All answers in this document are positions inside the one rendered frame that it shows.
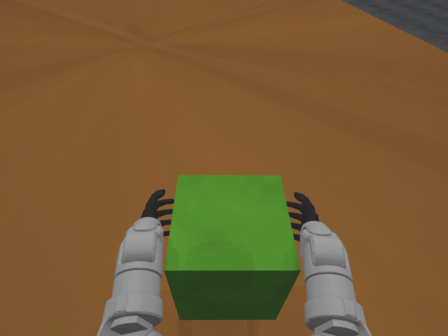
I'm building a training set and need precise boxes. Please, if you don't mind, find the left robot forearm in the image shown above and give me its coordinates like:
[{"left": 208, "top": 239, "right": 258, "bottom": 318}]
[{"left": 97, "top": 217, "right": 164, "bottom": 336}]

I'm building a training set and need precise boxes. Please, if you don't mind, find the right robot forearm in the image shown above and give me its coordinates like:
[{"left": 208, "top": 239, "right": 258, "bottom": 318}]
[{"left": 300, "top": 221, "right": 371, "bottom": 336}]

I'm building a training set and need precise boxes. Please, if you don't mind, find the robot left hand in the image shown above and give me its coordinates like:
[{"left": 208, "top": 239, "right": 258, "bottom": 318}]
[{"left": 141, "top": 189, "right": 174, "bottom": 236}]

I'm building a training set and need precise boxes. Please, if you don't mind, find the robot right hand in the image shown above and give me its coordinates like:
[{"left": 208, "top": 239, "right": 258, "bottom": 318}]
[{"left": 286, "top": 192, "right": 319, "bottom": 241}]

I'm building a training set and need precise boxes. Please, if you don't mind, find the carton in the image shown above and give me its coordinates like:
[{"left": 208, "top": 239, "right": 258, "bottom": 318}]
[{"left": 164, "top": 175, "right": 301, "bottom": 320}]

